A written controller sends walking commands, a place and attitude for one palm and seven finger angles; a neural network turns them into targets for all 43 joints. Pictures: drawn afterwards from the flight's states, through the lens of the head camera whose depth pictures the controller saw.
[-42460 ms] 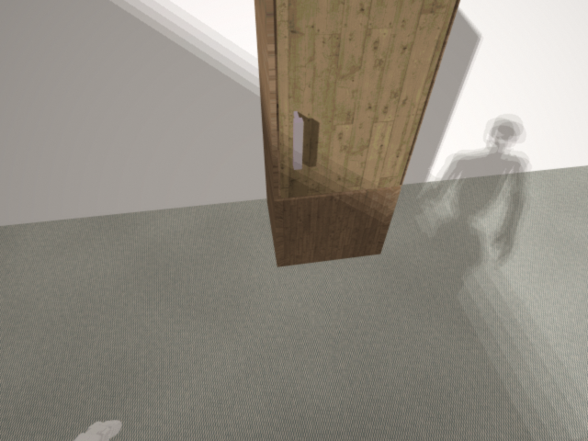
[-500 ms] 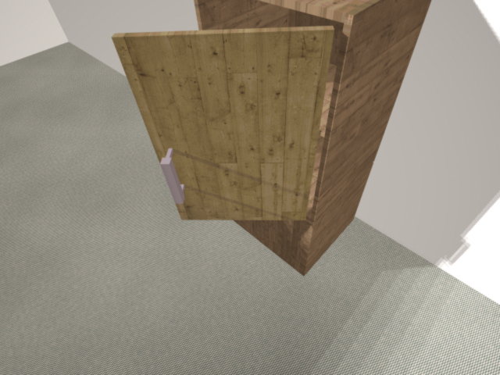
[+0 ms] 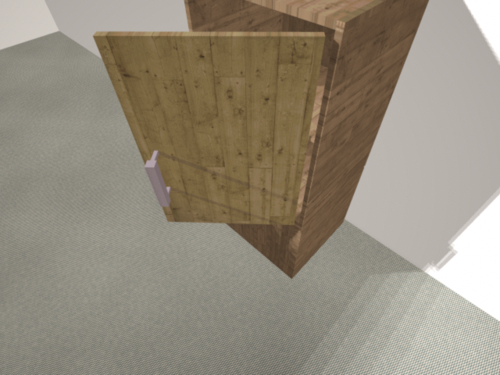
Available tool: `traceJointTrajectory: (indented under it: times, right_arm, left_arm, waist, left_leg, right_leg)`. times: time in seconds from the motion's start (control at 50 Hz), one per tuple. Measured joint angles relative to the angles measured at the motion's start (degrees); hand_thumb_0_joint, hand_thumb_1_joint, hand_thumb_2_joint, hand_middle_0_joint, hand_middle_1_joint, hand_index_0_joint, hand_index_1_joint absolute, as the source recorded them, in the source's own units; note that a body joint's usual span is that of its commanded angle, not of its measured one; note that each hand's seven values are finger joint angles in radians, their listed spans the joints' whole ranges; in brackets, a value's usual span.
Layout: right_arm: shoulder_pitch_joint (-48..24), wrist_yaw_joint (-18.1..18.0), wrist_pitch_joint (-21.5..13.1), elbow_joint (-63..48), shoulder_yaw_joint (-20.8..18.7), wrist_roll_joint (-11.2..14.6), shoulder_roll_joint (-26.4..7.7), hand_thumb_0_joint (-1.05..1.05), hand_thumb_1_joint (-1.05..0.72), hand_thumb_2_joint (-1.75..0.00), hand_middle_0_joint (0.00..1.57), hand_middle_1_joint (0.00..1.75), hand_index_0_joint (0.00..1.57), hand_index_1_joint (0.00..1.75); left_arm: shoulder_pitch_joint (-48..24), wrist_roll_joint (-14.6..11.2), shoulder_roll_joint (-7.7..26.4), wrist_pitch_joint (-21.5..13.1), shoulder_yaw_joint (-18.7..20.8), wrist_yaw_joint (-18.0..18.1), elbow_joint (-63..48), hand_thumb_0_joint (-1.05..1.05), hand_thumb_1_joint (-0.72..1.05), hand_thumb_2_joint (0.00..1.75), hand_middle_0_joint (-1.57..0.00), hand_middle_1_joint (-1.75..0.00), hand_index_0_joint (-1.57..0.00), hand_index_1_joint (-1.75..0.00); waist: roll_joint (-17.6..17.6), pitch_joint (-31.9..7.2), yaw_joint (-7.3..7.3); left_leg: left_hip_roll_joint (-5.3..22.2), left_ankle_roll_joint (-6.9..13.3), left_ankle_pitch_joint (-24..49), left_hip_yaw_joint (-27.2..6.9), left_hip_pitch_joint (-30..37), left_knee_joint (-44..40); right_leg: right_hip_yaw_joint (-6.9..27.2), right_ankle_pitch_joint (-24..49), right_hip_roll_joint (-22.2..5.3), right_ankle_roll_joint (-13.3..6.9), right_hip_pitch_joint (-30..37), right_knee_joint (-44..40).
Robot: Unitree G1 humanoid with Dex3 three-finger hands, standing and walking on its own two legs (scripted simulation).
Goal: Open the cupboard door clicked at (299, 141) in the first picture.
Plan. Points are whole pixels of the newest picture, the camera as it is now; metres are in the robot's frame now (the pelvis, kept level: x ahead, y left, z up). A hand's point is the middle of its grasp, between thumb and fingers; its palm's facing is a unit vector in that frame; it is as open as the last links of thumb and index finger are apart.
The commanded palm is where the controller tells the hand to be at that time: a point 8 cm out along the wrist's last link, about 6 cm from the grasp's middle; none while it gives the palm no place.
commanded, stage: come to a stop and stand still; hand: left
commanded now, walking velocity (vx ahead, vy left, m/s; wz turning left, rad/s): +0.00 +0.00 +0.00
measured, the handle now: (160, 179) +0.58 +0.26 -0.11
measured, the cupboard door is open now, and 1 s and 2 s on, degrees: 41 41 41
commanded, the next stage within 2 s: look again from close up in 0.08 s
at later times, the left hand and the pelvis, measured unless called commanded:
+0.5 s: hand out of the picture +0.04 +0.20 -0.17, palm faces +0.00 -0.97 -0.24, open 7.4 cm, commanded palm none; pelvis +0.00 +0.01 +0.00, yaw +0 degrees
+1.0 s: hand (114, 318) +0.21 +0.23 -0.02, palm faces +0.24 -0.97 -0.03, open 7.7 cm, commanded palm +0.11 +0.27 -0.07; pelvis -0.01 +0.03 -0.02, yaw +4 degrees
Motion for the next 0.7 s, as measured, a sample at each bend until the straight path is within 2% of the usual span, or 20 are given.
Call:
traceJointTrajectory:
  times: [0.34,0.7]
  right_arm:
    - [-1.3,-0.1,-0.1,0.0,-0.4,-0.1,-1.3,0.0,-0.91,-0.9,0.2,0.3,0.2,0.3]
    - [-1.6,-0.1,-0.2,0.7,-0.1,-0.1,-1.3,0.0,-0.91,-0.9,0.2,0.3,0.2,0.3]
  left_arm:
    - [-0.2,0.1,0.7,0.3,0.3,-0.2,0.2,0.0,0.91,0.9,-0.2,-0.3,-0.2,-0.3]
    - [0.7,0.1,1.4,0.6,0.2,-0.3,1.0,0.0,0.91,0.9,-0.2,-0.3,-0.2,-0.3]
  waist:
    - [-0.6,0.2,0.47]
    - [-0.8,0.5,0.79]
  left_leg:
    - [-0.2,0.3,0.4,0.0,1.0,-1.2]
    - [-1.0,1.2,0.3,0.2,1.5,-1.7]
  right_leg:
    - [0.1,0.6,-0.1,0.4,1.2,-1.5]
    - [0.4,0.6,-0.8,1.4,1.5,-1.7]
